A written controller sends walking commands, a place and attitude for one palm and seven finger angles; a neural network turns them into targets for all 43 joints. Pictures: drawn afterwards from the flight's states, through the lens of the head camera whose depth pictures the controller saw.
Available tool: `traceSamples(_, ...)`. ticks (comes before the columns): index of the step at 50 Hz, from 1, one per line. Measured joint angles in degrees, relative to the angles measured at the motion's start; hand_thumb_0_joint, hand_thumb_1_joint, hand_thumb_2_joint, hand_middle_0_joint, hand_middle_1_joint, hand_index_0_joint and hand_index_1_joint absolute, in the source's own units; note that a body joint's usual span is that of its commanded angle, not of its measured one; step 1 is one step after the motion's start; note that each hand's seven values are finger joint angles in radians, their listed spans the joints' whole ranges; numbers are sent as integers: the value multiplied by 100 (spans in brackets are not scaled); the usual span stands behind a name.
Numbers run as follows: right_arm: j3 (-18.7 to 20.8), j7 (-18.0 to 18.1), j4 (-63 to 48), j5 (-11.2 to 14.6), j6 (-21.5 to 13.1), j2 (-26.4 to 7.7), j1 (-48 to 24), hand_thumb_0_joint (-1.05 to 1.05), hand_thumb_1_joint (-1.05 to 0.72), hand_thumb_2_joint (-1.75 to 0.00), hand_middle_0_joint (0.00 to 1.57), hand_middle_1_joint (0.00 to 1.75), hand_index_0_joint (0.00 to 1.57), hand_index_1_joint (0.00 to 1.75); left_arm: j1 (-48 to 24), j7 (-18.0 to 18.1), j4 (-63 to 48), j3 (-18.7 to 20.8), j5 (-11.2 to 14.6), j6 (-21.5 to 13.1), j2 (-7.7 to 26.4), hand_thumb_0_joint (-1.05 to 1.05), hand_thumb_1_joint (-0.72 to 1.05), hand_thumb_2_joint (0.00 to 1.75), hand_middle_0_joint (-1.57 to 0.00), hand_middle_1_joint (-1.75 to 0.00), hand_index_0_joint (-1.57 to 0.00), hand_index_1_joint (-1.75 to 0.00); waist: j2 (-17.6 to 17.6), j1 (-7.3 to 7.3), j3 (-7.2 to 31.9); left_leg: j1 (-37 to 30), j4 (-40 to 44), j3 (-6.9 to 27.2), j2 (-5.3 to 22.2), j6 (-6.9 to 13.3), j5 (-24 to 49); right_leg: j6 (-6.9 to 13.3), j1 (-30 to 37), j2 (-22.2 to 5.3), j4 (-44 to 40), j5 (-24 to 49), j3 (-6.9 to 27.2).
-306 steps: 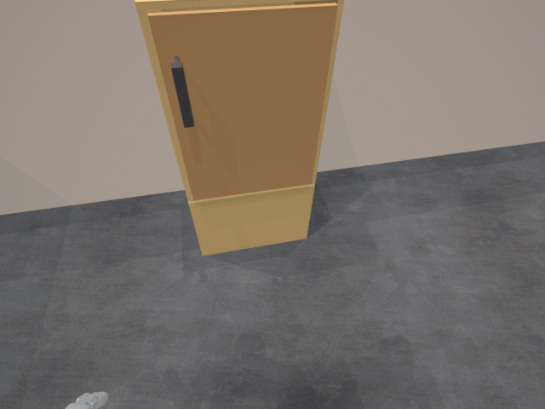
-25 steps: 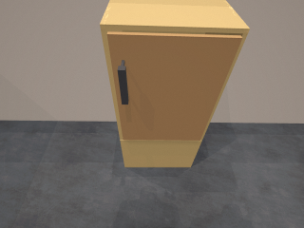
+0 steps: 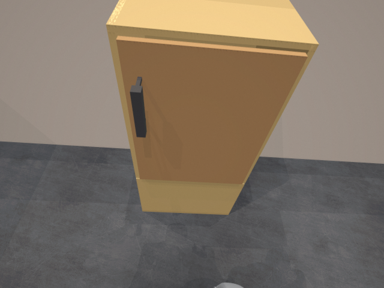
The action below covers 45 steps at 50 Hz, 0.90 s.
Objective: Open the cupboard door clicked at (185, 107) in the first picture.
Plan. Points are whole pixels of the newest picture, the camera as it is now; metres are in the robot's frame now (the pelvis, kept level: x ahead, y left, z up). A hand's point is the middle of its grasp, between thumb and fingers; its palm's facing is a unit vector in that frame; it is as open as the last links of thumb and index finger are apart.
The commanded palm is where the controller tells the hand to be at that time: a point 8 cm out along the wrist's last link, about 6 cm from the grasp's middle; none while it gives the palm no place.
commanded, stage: come to a stop and stand still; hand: left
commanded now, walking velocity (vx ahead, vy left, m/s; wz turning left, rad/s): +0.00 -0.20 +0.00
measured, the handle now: (140, 108) +0.53 +0.17 +0.04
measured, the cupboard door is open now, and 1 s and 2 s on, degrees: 0 0 0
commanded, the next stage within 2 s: look again from close up in 1.70 s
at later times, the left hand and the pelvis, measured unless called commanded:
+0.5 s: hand out of the picture +0.08 +0.11 -0.16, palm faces +0.07 -0.97 -0.24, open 7.3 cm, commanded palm none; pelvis +0.02 -0.08 +0.00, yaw +2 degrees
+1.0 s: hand out of the picture +0.00 +0.11 -0.17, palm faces +0.03 -0.97 -0.23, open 7.3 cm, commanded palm none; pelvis +0.01 -0.06 +0.00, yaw +2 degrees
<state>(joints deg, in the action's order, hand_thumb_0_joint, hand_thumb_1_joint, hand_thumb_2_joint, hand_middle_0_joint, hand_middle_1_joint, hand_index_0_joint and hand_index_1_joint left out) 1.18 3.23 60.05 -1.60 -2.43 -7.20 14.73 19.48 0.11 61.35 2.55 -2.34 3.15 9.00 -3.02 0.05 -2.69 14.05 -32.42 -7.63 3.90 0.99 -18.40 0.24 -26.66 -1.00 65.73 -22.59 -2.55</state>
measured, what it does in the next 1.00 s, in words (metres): steps on the spot: right foot, then left foot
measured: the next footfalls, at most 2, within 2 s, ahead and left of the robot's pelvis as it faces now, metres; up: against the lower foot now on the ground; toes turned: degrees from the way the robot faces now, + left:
right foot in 0.22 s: +0.10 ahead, -0.21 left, +0.00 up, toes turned -5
left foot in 0.60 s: +0.05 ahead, +0.04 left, +0.00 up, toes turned +4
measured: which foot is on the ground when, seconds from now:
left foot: down 0.00-0.22, up 0.24-0.58, down 0.60-1.00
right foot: up 0.00-0.20, down 0.22-0.60, up 0.62-0.86, down 0.88-1.00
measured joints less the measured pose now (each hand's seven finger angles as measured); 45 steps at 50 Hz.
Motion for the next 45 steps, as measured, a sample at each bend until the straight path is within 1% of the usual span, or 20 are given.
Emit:
traceSamples(3,8,-32,38,-11,44,-10,96,1,-91,-90,20,30,20,30,-298,-37,-256,57,11,-5,55,0,91,90,-19,-30,-20,-30,85,43,-4,-127,360,72,91,-86,194,-123,-293,-224,-300,412,73)
traceSamples(5,38,-60,36,-29,88,-23,128,1,-91,-90,20,30,20,30,-477,-34,-372,89,14,12,99,0,92,90,-19,-30,-20,-30,157,12,-20,-163,477,120,169,-174,252,-178,-304,-326,-768,496,70)
traceSamples(8,104,-110,-12,-59,164,-81,150,1,-90,-90,20,30,21,30,-695,-46,-486,120,45,-30,172,1,92,90,-19,-30,-20,-30,288,-92,-73,-138,441,195,301,-327,227,-206,-63,-375,-1750,483,-13)
traceSamples(10,148,-150,-46,-59,217,-147,192,1,-90,-90,20,30,21,30,-758,-38,-555,112,57,-168,209,0,92,90,-19,-30,-20,-30,363,-145,-92,-47,165,251,378,-446,65,-204,333,-351,-2669,771,-100)
traceSamples(11,157,-173,-72,-42,231,-155,262,1,-90,-90,20,30,21,30,-733,-26,-606,90,55,-278,271,0,92,90,-19,-30,-20,-30,277,-157,-45,55,-93,243,322,-429,-97,-184,559,-426,-3132,1033,-77)
traceSamples(12,171,-189,-69,-12,266,-202,271,1,-90,-90,20,30,21,30,-755,11,-590,85,50,-370,270,0,92,90,-19,-30,-20,-30,280,-124,-21,206,-456,303,287,-387,-477,-172,559,-437,-3119,717,-70)
traceSamples(13,195,-192,-57,16,321,-295,219,1,-90,-90,20,30,21,30,-816,38,-558,50,48,-395,201,0,92,90,-19,-30,-20,-30,413,-119,-69,342,-821,493,255,-299,-871,-153,493,-374,-2912,553,-104)
traceSamples(15,232,-182,-53,45,412,-412,100,1,-90,-90,20,30,20,30,-872,58,-551,-24,39,-419,91,0,92,90,-19,-30,-20,-30,520,-127,-133,612,-1552,665,64,-216,-1258,-109,474,-337,-2763,507,-128)
traceSamples(18,244,-209,-90,72,447,-475,-68,1,-91,-90,20,30,20,30,-915,111,-590,-80,36,-397,-23,0,91,90,-19,-30,-20,-30,460,-109,-187,971,-2442,584,-204,-258,-1128,-61,605,-369,-2946,661,-147)
traceSamples(21,249,-257,-184,69,503,-476,-216,1,-91,-90,20,30,20,30,-945,168,-655,-51,37,-359,-14,0,93,90,-20,-30,-20,-30,352,-45,-184,1174,-2708,454,-379,-326,-900,-29,710,-405,-3191,794,-198)
traceSamples(25,230,-312,-357,72,524,-412,-420,1,-91,-90,20,30,20,30,-918,180,-704,-22,14,-296,112,0,92,90,-20,-30,-21,-30,156,65,-156,1064,-2064,344,-470,-326,-772,-45,718,-456,-3366,935,-225)
traceSamples(27,206,-323,-450,85,473,-363,-485,1,-91,-90,20,30,20,30,-865,175,-703,7,17,-249,205,0,92,90,-20,-30,-21,-30,50,110,-124,803,-1350,322,-483,-287,-589,-78,665,-484,-3325,943,-215)
traceSamples(29,171,-323,-546,93,381,-333,-484,1,-91,-90,20,30,20,30,-763,172,-688,39,46,-181,283,0,91,90,-20,-30,-21,-30,12,128,-57,349,-349,290,-444,-227,-131,-137,568,-470,-3140,870,-205)
traceSamples(30,165,-314,-589,83,330,-321,-460,1,-91,-90,20,30,20,30,-721,170,-674,55,63,-127,310,0,91,90,-20,-30,-21,-30,26,107,-20,251,-87,319,-426,-62,15,-138,485,-450,-2955,709,-214)
traceSamples(32,125,-287,-618,42,319,-231,-430,1,-91,-90,20,30,20,30,-701,180,-591,88,75,-10,366,0,91,90,-20,-30,-20,-30,-58,108,-24,266,-159,285,-480,152,47,-98,310,-393,-2374,-54,-35)
traceSamples(35,40,-230,-564,18,323,-102,-329,1,-91,-90,20,30,20,30,-640,147,-455,106,58,30,375,0,91,90,-20,-30,-20,-30,-94,119,26,109,149,250,-545,225,192,-52,97,-259,-1368,-129,154)
traceSamples(37,41,-166,-499,32,298,-66,-267,0,-92,-90,20,30,20,30,-573,134,-392,82,60,-6,328,0,91,90,-19,-30,-20,-30,-73,131,65,-3,413,234,-594,240,335,-68,159,-230,-1185,-50,149)
traceSamples(41,41,-133,-377,26,249,-115,-189,0,-93,-90,20,30,20,30,-452,145,-281,-20,77,-62,147,0,91,90,-19,-30,-20,-30,48,108,98,-108,678,205,-657,268,476,-105,718,-213,-2019,-181,17)
traceSamples(43,28,-127,-307,37,228,-127,-147,0,-93,-90,20,30,20,30,-415,152,-229,-73,92,-115,63,0,91,90,-19,-30,-20,-30,73,97,103,-86,661,172,-694,253,473,-106,1107,-205,-2826,81,-1)
traceSamples(45,33,-120,-193,81,215,-149,-128,0,-93,-90,20,30,20,30,-395,193,-127,-121,86,-204,-26,0,91,90,-19,-30,-20,-30,141,104,87,-36,515,137,-676,212,396,11,1419,-163,-3473,389,17)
